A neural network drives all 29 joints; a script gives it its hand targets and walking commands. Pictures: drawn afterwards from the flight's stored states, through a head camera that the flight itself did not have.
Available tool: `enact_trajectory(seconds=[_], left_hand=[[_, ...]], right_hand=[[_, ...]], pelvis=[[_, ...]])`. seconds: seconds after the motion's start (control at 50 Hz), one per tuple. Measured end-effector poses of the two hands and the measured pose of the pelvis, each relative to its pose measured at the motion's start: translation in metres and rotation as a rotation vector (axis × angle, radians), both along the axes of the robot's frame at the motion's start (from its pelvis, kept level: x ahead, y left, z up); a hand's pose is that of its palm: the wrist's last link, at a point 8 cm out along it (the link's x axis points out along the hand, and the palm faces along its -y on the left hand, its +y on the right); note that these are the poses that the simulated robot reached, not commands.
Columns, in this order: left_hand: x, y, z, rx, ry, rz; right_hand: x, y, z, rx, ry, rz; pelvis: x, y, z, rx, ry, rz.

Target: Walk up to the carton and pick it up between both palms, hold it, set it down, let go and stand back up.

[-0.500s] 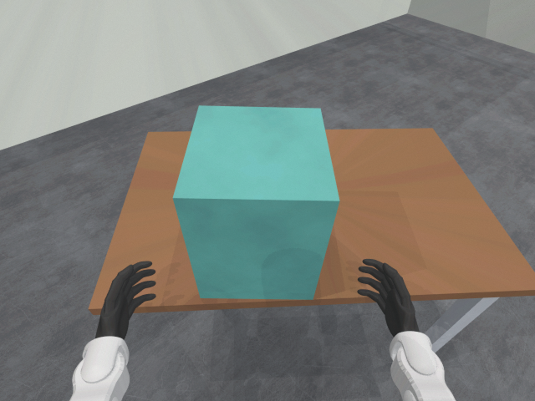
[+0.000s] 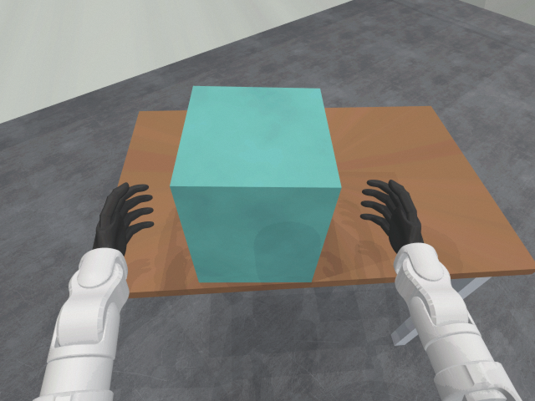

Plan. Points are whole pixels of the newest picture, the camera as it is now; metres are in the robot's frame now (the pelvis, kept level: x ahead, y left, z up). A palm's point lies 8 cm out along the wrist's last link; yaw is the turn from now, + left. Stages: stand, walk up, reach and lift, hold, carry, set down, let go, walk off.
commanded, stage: reach and lift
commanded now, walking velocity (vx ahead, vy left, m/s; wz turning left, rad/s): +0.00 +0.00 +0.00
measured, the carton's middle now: (256, 190) +0.45 +0.04 +0.02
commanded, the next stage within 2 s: none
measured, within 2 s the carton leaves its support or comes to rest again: neither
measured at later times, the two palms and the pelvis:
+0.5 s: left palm (107, 178) +0.35 +0.23 +0.14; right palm (409, 170) +0.40 -0.19 +0.14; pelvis -0.01 +0.00 +0.00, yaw +0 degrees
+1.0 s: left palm (95, 122) +0.40 +0.25 +0.20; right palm (413, 112) +0.44 -0.18 +0.20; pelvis -0.02 +0.00 +0.00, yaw +1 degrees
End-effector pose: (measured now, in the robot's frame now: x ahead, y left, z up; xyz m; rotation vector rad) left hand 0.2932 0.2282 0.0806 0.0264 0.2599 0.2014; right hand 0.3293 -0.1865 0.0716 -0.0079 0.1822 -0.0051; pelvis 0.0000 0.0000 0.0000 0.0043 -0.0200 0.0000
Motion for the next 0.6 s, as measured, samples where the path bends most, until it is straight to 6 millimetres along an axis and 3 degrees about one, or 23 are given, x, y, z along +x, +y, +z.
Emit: enact_trajectory(seconds=[0.6], left_hand=[[0.067,0.009,0.077,0.004,-0.008,0.001]], right_hand=[[0.075,-0.001,0.082,0.012,0.002,0.018]], pelvis=[[-0.012,-0.003,-0.002,-0.013,0.092,0.003]])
